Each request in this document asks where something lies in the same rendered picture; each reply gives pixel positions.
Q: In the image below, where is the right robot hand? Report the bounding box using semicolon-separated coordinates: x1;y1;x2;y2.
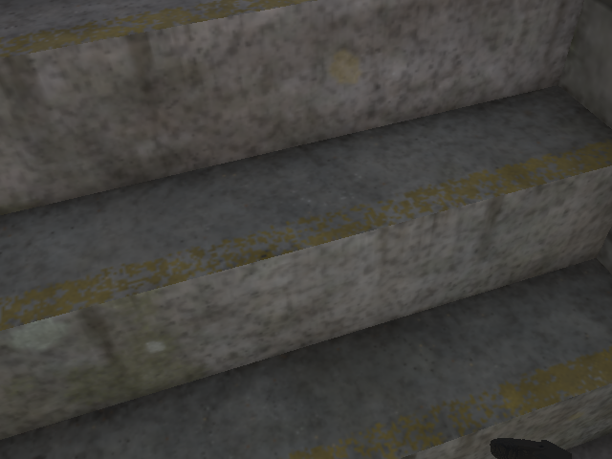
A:
490;438;572;459

